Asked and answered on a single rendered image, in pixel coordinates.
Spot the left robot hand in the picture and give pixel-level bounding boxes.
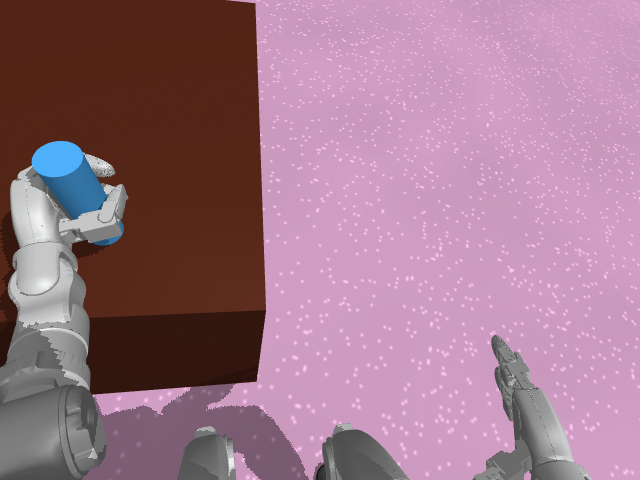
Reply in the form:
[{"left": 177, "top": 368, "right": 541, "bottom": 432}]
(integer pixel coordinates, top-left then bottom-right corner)
[{"left": 10, "top": 153, "right": 128, "bottom": 251}]

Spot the right robot hand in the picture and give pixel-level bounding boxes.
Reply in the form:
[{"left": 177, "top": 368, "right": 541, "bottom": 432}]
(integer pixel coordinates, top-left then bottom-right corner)
[{"left": 472, "top": 335, "right": 575, "bottom": 480}]

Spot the right robot arm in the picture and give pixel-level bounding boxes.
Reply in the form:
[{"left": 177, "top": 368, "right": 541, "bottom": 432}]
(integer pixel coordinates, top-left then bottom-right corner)
[{"left": 531, "top": 461, "right": 592, "bottom": 480}]

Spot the can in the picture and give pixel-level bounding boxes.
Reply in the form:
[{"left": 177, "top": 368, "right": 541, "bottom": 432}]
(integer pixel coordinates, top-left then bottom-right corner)
[{"left": 32, "top": 141, "right": 124, "bottom": 246}]

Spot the left robot arm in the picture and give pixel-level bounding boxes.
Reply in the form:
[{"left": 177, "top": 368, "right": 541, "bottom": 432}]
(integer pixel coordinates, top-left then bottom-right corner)
[{"left": 0, "top": 242, "right": 106, "bottom": 480}]

